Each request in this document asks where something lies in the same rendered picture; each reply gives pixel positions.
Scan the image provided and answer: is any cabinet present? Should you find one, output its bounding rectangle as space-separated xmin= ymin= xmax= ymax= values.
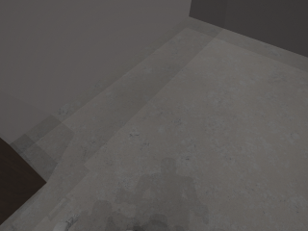
xmin=0 ymin=138 xmax=46 ymax=225

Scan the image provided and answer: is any left robot hand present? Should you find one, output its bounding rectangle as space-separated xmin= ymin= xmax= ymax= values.
xmin=52 ymin=215 xmax=79 ymax=231

